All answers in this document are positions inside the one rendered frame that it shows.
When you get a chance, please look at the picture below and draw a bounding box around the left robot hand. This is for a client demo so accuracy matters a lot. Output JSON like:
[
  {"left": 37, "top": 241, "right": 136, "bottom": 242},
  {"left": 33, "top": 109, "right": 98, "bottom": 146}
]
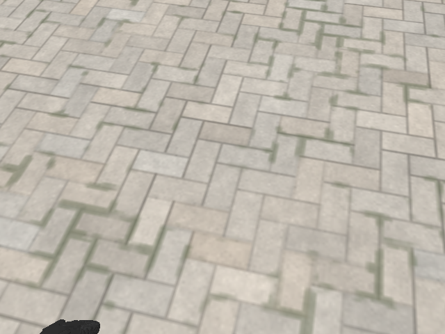
[{"left": 40, "top": 319, "right": 100, "bottom": 334}]

